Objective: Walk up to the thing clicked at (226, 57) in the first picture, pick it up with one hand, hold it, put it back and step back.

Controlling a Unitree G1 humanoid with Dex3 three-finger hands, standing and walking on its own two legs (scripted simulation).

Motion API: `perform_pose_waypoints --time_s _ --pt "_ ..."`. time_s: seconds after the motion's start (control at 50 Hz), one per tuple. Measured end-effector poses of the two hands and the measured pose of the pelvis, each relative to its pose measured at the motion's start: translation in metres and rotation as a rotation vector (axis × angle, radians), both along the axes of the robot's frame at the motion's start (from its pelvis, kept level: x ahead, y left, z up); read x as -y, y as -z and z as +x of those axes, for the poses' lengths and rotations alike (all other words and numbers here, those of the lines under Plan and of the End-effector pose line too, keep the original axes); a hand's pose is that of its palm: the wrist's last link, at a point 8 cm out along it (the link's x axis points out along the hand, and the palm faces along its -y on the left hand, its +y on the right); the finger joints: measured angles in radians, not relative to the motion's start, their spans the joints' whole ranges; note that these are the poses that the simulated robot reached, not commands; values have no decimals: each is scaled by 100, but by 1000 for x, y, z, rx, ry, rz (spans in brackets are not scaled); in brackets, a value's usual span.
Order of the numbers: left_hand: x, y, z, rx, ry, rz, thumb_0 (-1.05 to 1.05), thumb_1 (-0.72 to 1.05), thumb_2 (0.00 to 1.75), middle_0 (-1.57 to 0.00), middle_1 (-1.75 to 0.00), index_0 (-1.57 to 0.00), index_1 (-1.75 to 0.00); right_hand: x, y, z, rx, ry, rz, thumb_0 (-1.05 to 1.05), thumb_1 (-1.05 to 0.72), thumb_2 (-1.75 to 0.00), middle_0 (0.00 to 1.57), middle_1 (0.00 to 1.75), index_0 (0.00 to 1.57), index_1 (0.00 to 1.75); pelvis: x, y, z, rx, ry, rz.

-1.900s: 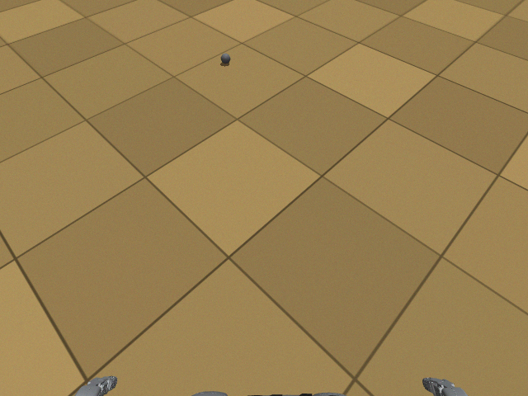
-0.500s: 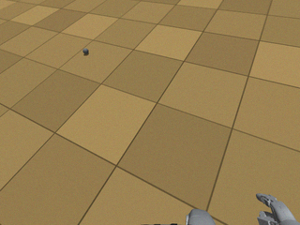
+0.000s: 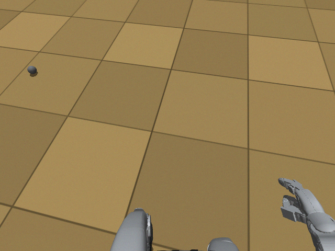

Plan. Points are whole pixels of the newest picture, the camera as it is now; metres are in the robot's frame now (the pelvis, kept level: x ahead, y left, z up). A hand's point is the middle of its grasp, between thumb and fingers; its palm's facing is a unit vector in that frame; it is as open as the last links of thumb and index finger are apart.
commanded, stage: walk up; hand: left
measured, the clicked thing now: (32, 69) +1.46 +1.20 -0.69
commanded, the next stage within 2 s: none
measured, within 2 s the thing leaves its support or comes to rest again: neither
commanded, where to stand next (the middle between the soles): +1.05 +1.38 m, yaw -54 degrees
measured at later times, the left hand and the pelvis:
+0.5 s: hand (51, 122) +0.46 +0.40 -0.07, palm faces -0.15 -0.79 -0.59, open 7.3 cm; pelvis +0.27 +0.11 +0.02, yaw -12 degrees
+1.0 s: hand (36, 80) +0.69 +0.55 -0.10, palm faces -0.42 -0.73 -0.54, open 7.4 cm; pelvis +0.51 +0.29 +0.03, yaw -24 degrees
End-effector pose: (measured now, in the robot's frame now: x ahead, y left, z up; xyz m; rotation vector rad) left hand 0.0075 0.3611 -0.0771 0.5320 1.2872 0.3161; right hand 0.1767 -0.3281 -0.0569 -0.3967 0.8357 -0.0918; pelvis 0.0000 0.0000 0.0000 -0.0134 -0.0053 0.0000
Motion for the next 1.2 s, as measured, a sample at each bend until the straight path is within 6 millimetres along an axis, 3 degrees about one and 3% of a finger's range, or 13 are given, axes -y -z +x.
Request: perform_pose_waypoints --time_s 0.1,0.22,0.3,0.38,0.46,0.6,0.74,0.78,0.84,0.94,1.04,1.12,1.2 --pt "-24 -22 140 152 138 -34 1 90 90 -21 -30 -20 -30 -32 0 -48 -200 181 20 1 -91 -90 21 30 20 30 -31 -27 44 -12 45 14" --pt "-40 -53 265 174 280 -29 0 90 90 -21 -30 -20 -30 -58 1 -77 -283 356 42 1 -90 -90 21 30 20 30 -65 -40 113 -11 115 40" --pt "-44 -66 341 190 344 -14 0 90 90 -21 -30 -20 -30 -74 14 -70 -328 435 64 1 -90 -90 21 30 20 30 -83 -37 163 -10 155 48" --pt "-46 -63 413 262 387 3 0 90 90 -21 -30 -21 -30 -89 39 -33 -355 455 85 1 -90 -90 21 30 20 30 -92 -20 214 -12 186 31" --pt "-60 -57 445 335 342 18 0 90 90 -21 -30 -21 -30 -109 47 41 -338 393 91 1 -90 -90 21 30 20 30 -105 -14 249 -4 197 -25" --pt "-107 -48 453 183 313 17 0 90 90 -21 -30 -21 -30 -141 16 199 -101 296 105 1 -91 -90 21 30 20 30 -150 -26 318 6 251 -28" --pt "-195 -19 508 53 310 23 0 89 90 -21 -30 -21 -30 -188 5 296 -19 323 43 1 -90 -90 21 30 20 30 -222 -8 404 -21 313 -23" --pt "-220 -9 535 20 306 41 0 89 90 -21 -30 -21 -30 -209 7 305 -32 352 22 0 -91 -90 21 30 20 30 -239 -3 423 -16 330 3" --pt "-233 -7 581 13 319 40 1 90 90 -21 -30 -21 -30 -242 7 298 -102 407 31 0 -91 -90 21 30 20 30 -256 -13 445 -23 361 -5" --pt "-228 -16 657 37 419 -7 1 90 90 -21 -30 -20 -30 -285 9 272 -236 516 56 0 -90 -90 21 30 20 30 -278 -28 483 -24 391 13" --pt "-221 -26 721 93 520 -13 0 90 90 -21 -30 -21 -30 -310 29 263 -287 610 80 1 -90 -90 21 30 21 30 -300 -22 522 -15 424 22" --pt "-237 -30 756 178 550 22 0 90 90 -21 -30 -21 -30 -325 52 286 -296 616 91 1 -90 -90 21 30 20 30 -319 -7 545 -3 438 -16" --pt "-263 -44 777 218 538 35 0 90 90 -21 -30 -21 -30 -348 54 326 -278 577 114 1 -90 -90 21 30 20 30 -346 -11 566 3 447 -30"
